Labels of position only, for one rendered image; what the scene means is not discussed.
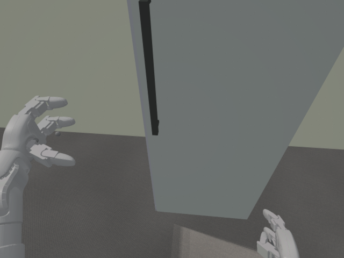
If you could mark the fridge door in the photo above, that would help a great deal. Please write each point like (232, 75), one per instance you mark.
(234, 79)

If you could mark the robot left hand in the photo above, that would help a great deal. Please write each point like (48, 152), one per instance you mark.
(21, 130)

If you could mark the handle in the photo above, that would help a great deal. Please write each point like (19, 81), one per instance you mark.
(149, 63)

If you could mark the robot right hand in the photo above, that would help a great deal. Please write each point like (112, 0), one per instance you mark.
(282, 241)

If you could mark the robot left forearm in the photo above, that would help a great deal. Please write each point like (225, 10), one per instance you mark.
(14, 169)

